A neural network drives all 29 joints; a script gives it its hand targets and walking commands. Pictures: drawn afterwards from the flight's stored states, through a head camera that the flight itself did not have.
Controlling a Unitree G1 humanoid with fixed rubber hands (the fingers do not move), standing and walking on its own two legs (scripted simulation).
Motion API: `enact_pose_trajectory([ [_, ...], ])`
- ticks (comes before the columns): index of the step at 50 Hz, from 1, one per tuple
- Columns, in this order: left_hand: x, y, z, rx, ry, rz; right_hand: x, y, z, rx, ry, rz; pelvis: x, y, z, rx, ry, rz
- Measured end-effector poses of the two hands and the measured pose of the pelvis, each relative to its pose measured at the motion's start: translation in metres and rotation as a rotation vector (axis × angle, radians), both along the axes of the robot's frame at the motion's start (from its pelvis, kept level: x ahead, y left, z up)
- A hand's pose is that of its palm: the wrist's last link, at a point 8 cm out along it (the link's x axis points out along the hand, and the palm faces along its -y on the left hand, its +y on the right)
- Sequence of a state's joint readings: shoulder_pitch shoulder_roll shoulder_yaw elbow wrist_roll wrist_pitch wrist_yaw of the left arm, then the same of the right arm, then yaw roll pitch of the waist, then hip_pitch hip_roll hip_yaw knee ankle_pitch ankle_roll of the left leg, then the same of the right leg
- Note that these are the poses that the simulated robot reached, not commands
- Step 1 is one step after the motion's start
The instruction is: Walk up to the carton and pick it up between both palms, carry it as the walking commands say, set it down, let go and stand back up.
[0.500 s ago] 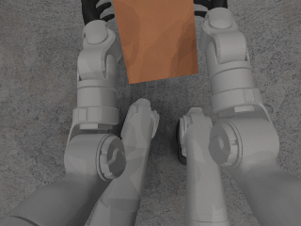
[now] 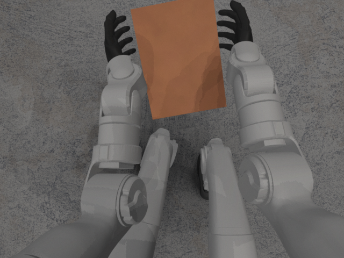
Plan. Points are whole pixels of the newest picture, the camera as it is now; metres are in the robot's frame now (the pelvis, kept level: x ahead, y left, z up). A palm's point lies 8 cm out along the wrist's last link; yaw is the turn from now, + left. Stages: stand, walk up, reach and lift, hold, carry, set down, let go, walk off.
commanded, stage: reach and lift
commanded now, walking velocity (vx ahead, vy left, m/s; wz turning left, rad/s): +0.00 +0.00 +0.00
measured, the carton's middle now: (179, 64) +0.50 +0.07 -0.15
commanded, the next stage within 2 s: none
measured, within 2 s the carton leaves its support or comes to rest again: neither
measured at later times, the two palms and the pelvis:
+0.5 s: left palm (103, 38) +0.44 +0.17 +0.07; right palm (273, 25) +0.49 -0.06 +0.07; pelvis +0.05 -0.01 +0.07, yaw +0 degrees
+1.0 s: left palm out of the picture +0.44 +0.18 +0.15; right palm out of the picture +0.50 -0.06 +0.13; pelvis +0.14 -0.01 +0.17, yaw +0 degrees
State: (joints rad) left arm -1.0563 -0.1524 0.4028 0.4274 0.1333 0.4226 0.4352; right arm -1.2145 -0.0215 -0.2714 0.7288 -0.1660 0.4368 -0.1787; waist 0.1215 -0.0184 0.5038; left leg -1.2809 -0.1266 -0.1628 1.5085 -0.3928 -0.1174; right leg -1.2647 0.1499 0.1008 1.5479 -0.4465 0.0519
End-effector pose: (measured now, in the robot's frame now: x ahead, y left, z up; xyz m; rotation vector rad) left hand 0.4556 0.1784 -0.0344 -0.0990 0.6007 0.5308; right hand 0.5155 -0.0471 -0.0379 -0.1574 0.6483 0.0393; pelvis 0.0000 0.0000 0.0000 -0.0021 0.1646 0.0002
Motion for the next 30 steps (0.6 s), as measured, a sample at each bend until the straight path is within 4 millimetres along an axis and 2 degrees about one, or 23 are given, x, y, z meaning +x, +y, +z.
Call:
enact_pose_trajectory([
  [9,0.0,-0.002,0.031,0.011,-0.008,-0.031,-0.006,-0.004,0.032,0.0,-0.012,-0.026,0.003,0.001,0.02,0.001,-0.009,-0.002],
  [16,-0.006,-0.008,0.057,0.002,0.015,-0.038,-0.014,-0.01,0.059,-0.02,0.009,-0.029,0.013,-0.001,0.038,0.008,0.026,-0.005],
  [23,-0.014,-0.01,0.095,-0.004,0.057,-0.052,-0.023,-0.012,0.099,-0.038,0.046,-0.033,0.042,-0.004,0.059,0.012,0.147,-0.003],
  [30,-0.016,-0.003,0.136,-0.014,0.055,-0.08,-0.023,-0.01,0.138,-0.015,0.054,0.003,0.07,-0.008,0.089,0.026,0.128,-0.006],
])
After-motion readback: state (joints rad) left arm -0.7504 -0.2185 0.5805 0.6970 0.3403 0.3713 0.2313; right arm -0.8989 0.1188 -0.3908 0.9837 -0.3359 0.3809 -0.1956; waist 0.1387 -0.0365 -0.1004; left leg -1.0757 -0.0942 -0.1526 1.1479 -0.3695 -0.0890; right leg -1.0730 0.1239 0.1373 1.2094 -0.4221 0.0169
